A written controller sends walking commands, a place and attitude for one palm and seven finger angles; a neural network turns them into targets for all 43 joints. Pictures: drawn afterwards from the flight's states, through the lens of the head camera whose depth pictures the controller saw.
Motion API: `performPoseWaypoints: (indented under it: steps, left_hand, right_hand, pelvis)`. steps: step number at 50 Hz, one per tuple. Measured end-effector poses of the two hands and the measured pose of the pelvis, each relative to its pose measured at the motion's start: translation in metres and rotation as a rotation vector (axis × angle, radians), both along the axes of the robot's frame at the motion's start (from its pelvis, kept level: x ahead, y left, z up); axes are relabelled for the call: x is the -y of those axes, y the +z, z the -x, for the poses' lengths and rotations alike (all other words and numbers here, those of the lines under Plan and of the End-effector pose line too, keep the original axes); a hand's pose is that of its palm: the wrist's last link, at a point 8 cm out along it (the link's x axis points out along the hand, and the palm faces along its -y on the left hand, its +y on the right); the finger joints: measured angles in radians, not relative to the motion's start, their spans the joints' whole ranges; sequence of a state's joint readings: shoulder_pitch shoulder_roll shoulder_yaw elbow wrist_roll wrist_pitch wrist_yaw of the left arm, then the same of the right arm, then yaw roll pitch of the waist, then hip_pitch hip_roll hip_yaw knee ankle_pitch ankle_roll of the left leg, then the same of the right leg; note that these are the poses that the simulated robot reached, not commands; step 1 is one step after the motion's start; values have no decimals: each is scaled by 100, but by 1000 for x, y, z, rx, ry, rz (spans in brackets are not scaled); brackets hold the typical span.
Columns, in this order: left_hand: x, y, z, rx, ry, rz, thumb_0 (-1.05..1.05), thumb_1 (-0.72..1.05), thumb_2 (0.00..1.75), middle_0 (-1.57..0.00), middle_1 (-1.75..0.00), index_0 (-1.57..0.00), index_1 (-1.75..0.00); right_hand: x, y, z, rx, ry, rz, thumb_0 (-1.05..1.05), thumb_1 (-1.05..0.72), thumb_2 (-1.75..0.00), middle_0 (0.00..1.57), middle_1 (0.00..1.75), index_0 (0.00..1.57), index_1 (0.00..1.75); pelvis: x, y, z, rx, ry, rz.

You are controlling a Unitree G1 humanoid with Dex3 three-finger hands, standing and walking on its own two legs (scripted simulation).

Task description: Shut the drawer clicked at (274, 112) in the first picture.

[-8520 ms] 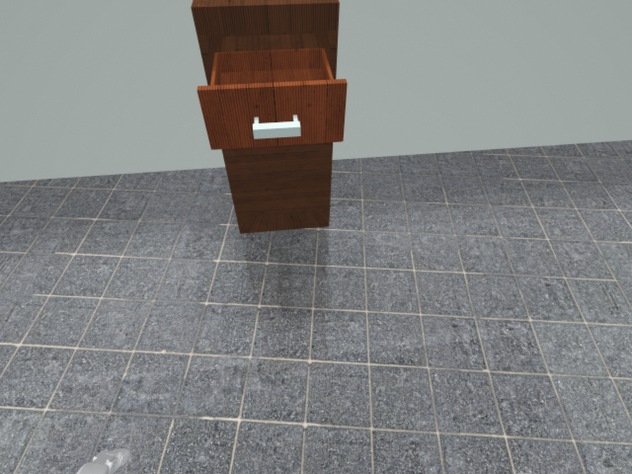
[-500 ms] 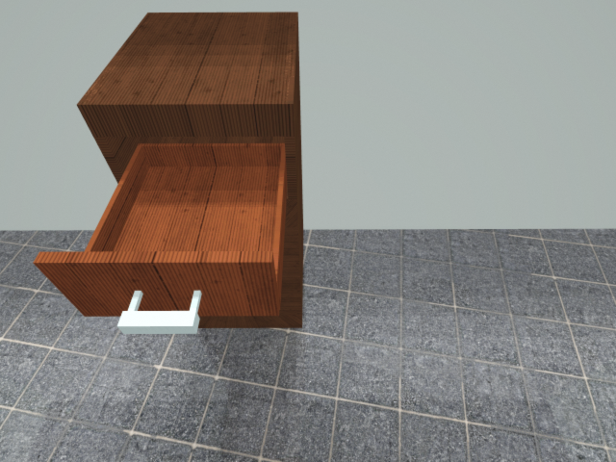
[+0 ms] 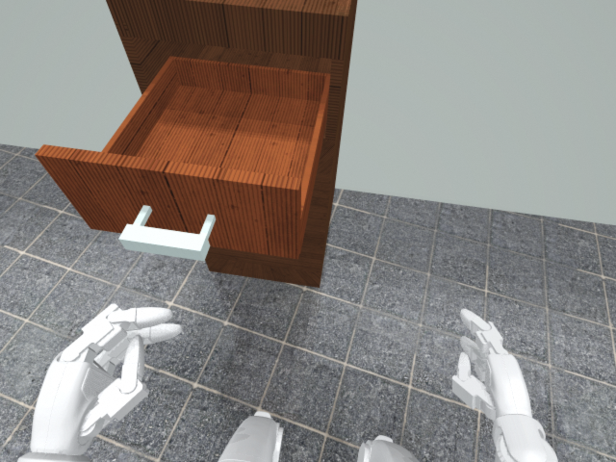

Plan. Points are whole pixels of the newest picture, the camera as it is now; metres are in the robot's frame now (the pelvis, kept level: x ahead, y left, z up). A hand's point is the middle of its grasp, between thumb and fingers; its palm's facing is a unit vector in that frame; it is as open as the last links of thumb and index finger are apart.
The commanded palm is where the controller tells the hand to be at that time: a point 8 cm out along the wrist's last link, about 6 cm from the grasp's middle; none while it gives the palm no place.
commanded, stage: raise the hand and make a fist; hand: left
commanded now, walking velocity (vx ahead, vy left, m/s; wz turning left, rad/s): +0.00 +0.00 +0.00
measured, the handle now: (171, 229) +0.38 +0.25 +0.05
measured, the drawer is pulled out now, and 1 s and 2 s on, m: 0.30 0.30 0.30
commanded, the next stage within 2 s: bring the fist close to the handle in 1.32 s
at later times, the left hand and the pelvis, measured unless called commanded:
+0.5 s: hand (139, 365) +0.19 +0.20 +0.10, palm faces -0.04 -1.00 -0.06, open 3.1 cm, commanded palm +0.16 +0.26 +0.12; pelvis +0.01 +0.02 +0.03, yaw -1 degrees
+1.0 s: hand (110, 333) +0.20 +0.21 +0.15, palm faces +0.03 -0.99 -0.10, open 3.3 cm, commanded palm +0.16 +0.26 +0.15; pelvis +0.02 +0.03 +0.05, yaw -1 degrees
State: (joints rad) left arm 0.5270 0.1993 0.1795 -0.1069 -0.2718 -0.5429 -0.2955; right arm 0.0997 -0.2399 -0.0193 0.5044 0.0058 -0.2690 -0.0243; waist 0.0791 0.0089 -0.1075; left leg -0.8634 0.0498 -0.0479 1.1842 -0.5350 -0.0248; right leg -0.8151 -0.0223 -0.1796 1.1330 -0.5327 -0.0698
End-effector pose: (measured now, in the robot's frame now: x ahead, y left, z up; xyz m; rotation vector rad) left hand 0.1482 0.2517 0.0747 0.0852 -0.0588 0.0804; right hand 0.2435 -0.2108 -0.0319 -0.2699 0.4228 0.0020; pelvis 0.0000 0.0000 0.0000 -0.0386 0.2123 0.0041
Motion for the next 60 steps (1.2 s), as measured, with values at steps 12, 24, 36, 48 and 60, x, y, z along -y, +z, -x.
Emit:
performPoseWaypoints:
  steps: [12,24,36,48,60]
  left_hand:
    - [0,14,-42,-230,-82,47,1,90,90,-84,-100,-85,-100]
    - [-3,29,-18,-120,-108,21,1,90,90,-108,-126,-109,-127]
    - [-10,58,-30,-92,-46,5,1,90,90,-131,-151,-132,-151]
    - [-14,78,-26,-83,-43,-14,1,90,90,-139,-159,-140,-159]
    - [-2,72,-34,-131,-67,-11,1,90,90,-140,-159,-140,-160]
  right_hand:
    - [1,-27,102,-284,-245,-109,1,-90,-90,21,30,20,31]
    - [27,1,85,-176,-226,25,1,-90,-90,20,30,20,30]
    - [-25,30,34,-40,-115,-87,1,-90,-90,20,30,20,30]
    - [-27,26,38,-82,-82,-80,1,-90,-90,20,30,20,31]
    - [0,26,56,-97,-159,-66,1,-90,-90,20,30,20,30]
  pelvis:
    - [-8,27,-7,21,-44,-24]
    - [-23,29,-9,34,-25,-6]
    - [-27,40,-20,79,-23,-5]
    - [-26,47,-24,104,-14,-5]
    - [-18,52,-26,109,-28,-18]
